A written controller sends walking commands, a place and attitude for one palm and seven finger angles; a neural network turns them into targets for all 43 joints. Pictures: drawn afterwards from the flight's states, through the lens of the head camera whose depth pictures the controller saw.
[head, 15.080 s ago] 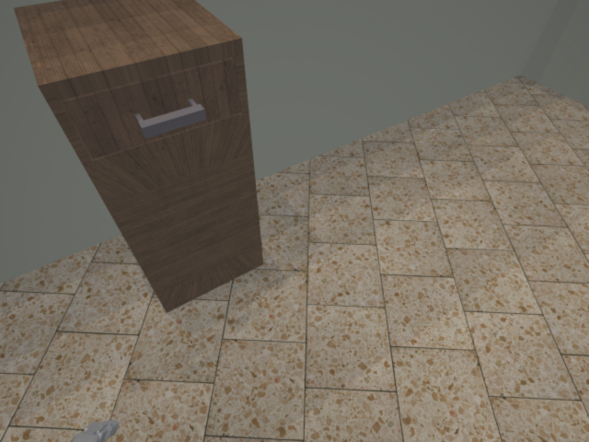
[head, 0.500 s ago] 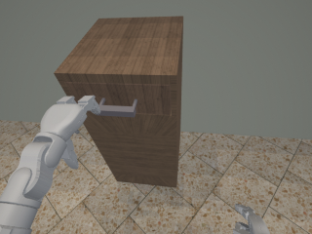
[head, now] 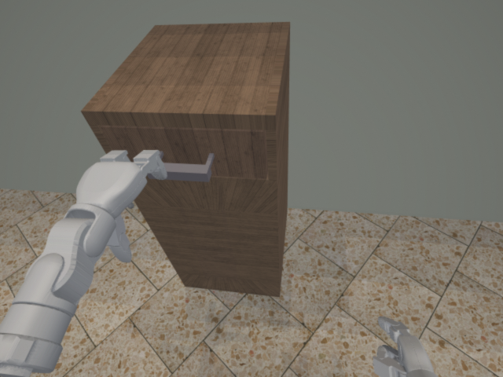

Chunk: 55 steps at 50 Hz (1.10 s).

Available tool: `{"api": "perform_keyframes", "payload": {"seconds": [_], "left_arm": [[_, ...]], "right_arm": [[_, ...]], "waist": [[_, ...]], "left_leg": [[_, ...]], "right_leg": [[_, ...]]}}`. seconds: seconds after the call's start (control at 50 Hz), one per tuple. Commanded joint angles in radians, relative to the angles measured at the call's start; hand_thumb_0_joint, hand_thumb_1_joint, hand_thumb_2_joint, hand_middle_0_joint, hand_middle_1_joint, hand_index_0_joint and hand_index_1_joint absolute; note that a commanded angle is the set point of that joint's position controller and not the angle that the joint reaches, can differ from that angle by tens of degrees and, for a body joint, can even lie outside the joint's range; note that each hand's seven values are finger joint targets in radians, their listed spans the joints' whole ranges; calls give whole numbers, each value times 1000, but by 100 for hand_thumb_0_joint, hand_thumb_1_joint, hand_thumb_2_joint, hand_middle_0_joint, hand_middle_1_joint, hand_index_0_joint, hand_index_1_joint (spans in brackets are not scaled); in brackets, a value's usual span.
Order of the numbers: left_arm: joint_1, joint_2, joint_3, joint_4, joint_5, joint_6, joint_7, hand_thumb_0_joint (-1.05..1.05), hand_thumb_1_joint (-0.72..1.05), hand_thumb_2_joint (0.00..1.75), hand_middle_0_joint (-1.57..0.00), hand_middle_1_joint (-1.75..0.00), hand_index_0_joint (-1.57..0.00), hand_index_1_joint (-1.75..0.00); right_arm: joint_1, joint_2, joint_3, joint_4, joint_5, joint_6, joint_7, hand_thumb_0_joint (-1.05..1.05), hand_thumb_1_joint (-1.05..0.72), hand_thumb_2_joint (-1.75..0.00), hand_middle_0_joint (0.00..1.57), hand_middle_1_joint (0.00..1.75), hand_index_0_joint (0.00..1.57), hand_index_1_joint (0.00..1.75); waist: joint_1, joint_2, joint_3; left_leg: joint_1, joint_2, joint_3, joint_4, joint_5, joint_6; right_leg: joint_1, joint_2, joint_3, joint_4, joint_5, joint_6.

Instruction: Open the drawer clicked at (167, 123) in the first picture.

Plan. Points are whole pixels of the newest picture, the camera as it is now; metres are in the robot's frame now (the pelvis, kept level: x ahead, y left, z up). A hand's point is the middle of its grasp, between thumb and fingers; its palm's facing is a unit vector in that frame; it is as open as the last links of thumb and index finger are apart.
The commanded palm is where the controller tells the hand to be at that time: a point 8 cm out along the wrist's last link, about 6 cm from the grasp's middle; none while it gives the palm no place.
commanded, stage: move the hooked fingers above the handle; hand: left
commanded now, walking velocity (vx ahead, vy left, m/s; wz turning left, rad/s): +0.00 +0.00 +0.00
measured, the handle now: (181, 164) +0.52 +0.23 +0.02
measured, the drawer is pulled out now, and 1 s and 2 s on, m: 0.00 0.00 0.00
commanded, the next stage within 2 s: none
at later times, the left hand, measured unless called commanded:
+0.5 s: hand (152, 181) +0.39 +0.22 +0.10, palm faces +0.03 -0.06 -1.00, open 13.8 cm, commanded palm +0.38 +0.25 +0.16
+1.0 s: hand (158, 167) +0.44 +0.24 +0.08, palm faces +0.00 -0.04 -1.00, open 13.8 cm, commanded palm +0.43 +0.24 +0.14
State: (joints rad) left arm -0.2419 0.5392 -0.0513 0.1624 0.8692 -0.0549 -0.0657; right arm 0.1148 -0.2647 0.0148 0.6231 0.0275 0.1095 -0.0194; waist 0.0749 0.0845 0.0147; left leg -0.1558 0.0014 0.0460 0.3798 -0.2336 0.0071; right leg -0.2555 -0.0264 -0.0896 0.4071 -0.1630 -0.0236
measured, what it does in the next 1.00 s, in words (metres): stands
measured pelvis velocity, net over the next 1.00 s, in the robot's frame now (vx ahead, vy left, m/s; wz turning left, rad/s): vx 0.03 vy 0.01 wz -0.02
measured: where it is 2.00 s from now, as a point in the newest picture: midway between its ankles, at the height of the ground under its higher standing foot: outside the picture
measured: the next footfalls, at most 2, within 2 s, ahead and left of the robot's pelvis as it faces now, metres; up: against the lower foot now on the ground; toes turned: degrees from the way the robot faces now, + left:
none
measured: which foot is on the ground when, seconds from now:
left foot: down 0.00-1.00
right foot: down 0.00-1.00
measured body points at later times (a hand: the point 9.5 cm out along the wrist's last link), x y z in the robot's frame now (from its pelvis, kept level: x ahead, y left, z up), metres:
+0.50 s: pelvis +0.01 +0.01 +0.00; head +0.04 -0.02 +0.44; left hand +0.38 +0.23 +0.16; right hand +0.15 -0.24 -0.13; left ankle -0.02 +0.12 -0.74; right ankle +0.03 -0.10 -0.74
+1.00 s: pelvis +0.03 +0.01 -0.01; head +0.08 -0.01 +0.44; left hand +0.43 +0.24 +0.14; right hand +0.15 -0.24 -0.14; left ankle -0.02 +0.12 -0.74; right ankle +0.03 -0.10 -0.74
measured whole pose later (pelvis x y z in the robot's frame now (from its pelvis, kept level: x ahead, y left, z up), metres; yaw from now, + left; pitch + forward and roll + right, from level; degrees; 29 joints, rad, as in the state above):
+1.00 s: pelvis +0.03 +0.01 -0.01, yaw -1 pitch +8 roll +0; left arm -0.55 0.49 -0.07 0.55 0.98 -0.07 0.08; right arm 0.22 -0.26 -0.03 0.65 0.03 0.13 -0.02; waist 0.03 0.05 -0.04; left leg -0.31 0.00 0.07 0.47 -0.31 0.02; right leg -0.41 -0.03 -0.06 0.50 -0.23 -0.01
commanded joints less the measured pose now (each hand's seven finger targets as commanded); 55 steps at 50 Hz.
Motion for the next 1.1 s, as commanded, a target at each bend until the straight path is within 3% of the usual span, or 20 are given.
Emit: {"api": "perform_keyframes", "payload": {"seconds": [0.0, 0.08, 0.14, 0.2, 0.28, 0.34, 0.36, 0.4, 0.42, 0.46, 0.5, 0.54, 0.6, 0.66, 0.76, 0.8, 0.86, 0.94, 1.0, 1.08], "left_arm": [[-403, 316, 237, -169, 1, -62, 84, 0, -50, 30, -30, -120, -30, -120], [-394, 246, 178, -117, 4, -53, 103, 0, -50, 30, -30, -120, -30, -120], [-376, 213, 140, -48, 7, -19, 90, 0, -50, 30, -30, -120, -30, -120], [-402, 242, 151, -15, 12, -8, 75, 0, -50, 30, -30, -120, -30, -120], [-517, 228, 113, -79, 24, -47, 78, 0, -50, 30, -30, -120, -30, -120], [-527, 267, 161, -96, 28, -79, 108, 0, -50, 30, -30, -120, -30, -120], [-533, 248, 151, -85, 28, -83, 119, 0, -50, 30, -30, -120, -30, -120], [-538, 275, 189, -11, 33, -77, 143, 0, -50, 30, -30, -120, -30, -120], [-550, 247, 165, 28, 37, -68, 154, 0, -50, 30, -30, -120, -30, -120], [-572, 229, 147, 90, 48, -43, 171, 0, -50, 30, -30, -120, -30, -120], [-588, 254, 160, 139, 68, -15, 179, 0, -50, 30, -30, -120, -30, -120], [-629, 215, 105, 137, 83, 6, 173, 0, -50, 30, -30, -120, -30, -120], [-625, 216, 97, 126, 84, 15, 149, 0, -50, 30, -30, -120, -30, -120], [-626, 158, 45, 96, 68, 0, 120, 0, -50, 30, -30, -120, -30, -120], [-668, 183, 75, 110, 71, -33, 126, 0, -50, 30, -30, -120, -30, -120], [-656, 244, 139, 123, 81, -39, 147, 0, -50, 30, -30, -120, -30, -120], [-680, 223, 133, 145, 93, -35, 181, 0, -50, 30, -30, -120, -30, -120], [-728, 237, 130, 217, 113, -11, 202, 0, -50, 30, -30, -120, -30, -120], [-772, 174, 57, 273, 120, 4, 187, 0, -50, 30, -30, -120, -30, -120], [-850, 114, -18, 263, 106, -20, 155, 0, -50, 30, -30, -120, -30, -120]], "right_arm": [[-62, -105, -54, -126, -1, -45, -14, 0, -90, -90, 20, 30, 20, 30], [-52, -105, -63, -122, 3, -43, -5, 0, -90, -90, 20, 30, 20, 30], [-41, -116, -65, -127, 8, -32, -1, 0, -90, -90, 20, 30, 20, 30], [-36, -127, -68, -133, 11, -25, -5, 0, -90, -90, 20, 30, 20, 30], [-17, -120, -73, -136, 8, -28, -11, 0, -90, -90, 20, 30, 20, 30], [5, -116, -80, -129, 2, -35, -16, 0, -90, -90, 20, 30, 20, 30], [13, -112, -80, -124, 2, -36, -16, 0, -90, -90, 20, 30, 20, 30], [25, -118, -81, -110, 6, -33, -16, 0, -90, -90, 20, 30, 20, 30], [25, -114, -79, -105, 10, -34, -16, 0, -90, -90, 20, 30, 20, 30], [33, -117, -76, -96, 13, -33, -14, 0, -90, -90, 20, 30, 20, 30], [38, -124, -78, -93, 13, -28, -14, 0, -90, -90, 20, 30, 20, 30], [41, -123, -76, -97, 13, -25, -10, 0, -90, -90, 20, 30, 20, 30], [52, -129, -82, -110, 7, -16, -10, 0, -90, -90, 20, 30, 20, 30], [61, -124, -87, -118, 6, -12, -9, 0, -90, -90, 20, 30, 20, 30], [83, -124, -86, -106, 4, -6, -12, 0, -90, -90, 20, 30, 20, 30], [88, -127, -87, -101, 1, -4, -12, 0, -90, -90, 20, 30, 20, 30], [97, -117, -88, -90, 0, -5, -6, 0, -90, -90, 20, 30, 20, 30], [108, -123, -90, -77, 0, -5, -6, 0, -90, -90, 20, 30, 20, 30], [122, -126, -94, -70, 3, -1, -8, 0, -90, -90, 20, 30, 20, 30], [144, -126, -102, -69, -2, 0, -14, 0, -90, -90, 20, 30, 20, 30]], "waist": [[-1, -25, -309], [-14, -19, -288], [-19, -89, -262], [-20, -129, -265], [-32, -53, -336], [-21, -30, -381], [-23, -34, -378], [-20, -68, -343], [-26, -72, -303], [-27, -80, -288], [-25, -88, -312], [-35, -59, -345], [-38, -68, -420], [-49, -86, -417], [-47, -79, -374], [-30, -72, -394], [-32, -58, -410], [-44, -52, -421], [-77, -75, -422], [-102, -54, -454]], "left_leg": [[-64, -37, -12, -31, 210, 22], [-75, -33, 2, -18, 236, 19], [-106, -31, 7, -19, 208, 22], [-127, -31, 6, -21, 170, 25], [-84, -34, -6, -8, 206, 28], [-64, -35, -12, 3, 254, 28], [-63, -35, -12, 7, 262, 27], [-97, -32, -12, 0, 239, 23], [-112, -31, -8, -1, 221, 23], [-124, -27, -6, -5, 216, 20], [-129, -26, -3, -3, 223, 18], [-108, -24, -3, 7, 250, 18], [-86, -24, -5, 26, 306, 22], [-57, -18, -10, 42, 343, 27], [-70, -18, -21, 53, 374, 22], [-85, -20, -18, 58, 396, 19], [-84, -16, -18, 71, 453, 13], [-105, -18, -9, 78, 420, 15], [-104, -20, -8, 87, 381, 20], [-60, -20, -12, 110, 384, 26]], "right_leg": [[242, 6, 85, -28, 115, -6], [199, 6, 77, -16, 155, -8], [190, 6, 77, -18, 132, -5], [195, 5, 83, -21, 87, -2], [177, 9, 76, 2, 119, -8], [188, 15, 76, 19, 157, -12], [177, 17, 74, 22, 165, -13], [165, 19, 71, 18, 135, -12], [140, 19, 68, 17, 121, -12], [121, 20, 64, 21, 114, -14], [131, 22, 64, 26, 111, -15], [123, 22, 63, 39, 139, -18], [162, 22, 68, 55, 201, -18], [130, 24, 64, 62, 229, -15], [94, 29, 58, 74, 241, -21], [120, 30, 62, 83, 259, -23], [112, 30, 58, 101, 296, -24], [105, 31, 59, 108, 288, -23], [76, 31, 57, 103, 262, -21], [41, 30, 61, 104, 264, -18]]}}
